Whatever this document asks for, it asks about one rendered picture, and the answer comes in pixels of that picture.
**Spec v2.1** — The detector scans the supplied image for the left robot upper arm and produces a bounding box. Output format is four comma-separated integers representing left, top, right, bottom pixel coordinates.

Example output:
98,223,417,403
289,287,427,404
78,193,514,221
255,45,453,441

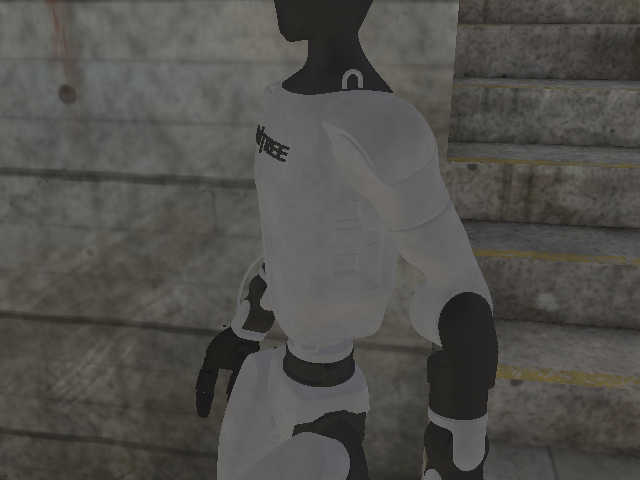
322,92,493,347

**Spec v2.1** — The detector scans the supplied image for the robot left forearm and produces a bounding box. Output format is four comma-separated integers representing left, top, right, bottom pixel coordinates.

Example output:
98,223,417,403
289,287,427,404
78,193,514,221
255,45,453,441
424,292,499,480

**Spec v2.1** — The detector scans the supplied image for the right robot upper arm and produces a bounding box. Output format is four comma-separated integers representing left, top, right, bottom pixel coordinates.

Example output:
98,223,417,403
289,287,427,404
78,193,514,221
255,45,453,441
263,79,287,107

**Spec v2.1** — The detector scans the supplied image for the robot right forearm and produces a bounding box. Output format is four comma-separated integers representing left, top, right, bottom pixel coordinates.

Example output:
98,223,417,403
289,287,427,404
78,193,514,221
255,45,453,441
231,263,275,341

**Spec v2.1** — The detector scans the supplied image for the humanoid robot head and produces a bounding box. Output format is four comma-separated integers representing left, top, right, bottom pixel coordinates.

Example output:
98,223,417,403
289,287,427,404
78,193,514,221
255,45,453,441
274,0,393,95

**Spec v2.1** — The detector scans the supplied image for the right robot hand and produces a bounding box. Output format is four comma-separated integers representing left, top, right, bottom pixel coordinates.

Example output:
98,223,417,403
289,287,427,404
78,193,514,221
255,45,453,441
195,325,260,418

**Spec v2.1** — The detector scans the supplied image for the robot right thigh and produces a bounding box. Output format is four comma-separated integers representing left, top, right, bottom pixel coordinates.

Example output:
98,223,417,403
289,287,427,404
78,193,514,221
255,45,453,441
217,347,285,480

